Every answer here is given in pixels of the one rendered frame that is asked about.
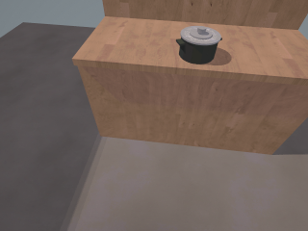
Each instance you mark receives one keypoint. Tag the pot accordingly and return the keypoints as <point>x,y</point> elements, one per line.
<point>196,54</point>

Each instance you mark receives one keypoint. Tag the table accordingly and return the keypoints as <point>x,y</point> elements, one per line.
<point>250,97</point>

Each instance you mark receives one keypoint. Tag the lid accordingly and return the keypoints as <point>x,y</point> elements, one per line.
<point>210,37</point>

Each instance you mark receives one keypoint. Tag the knob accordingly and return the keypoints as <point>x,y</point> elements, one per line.
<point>201,29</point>

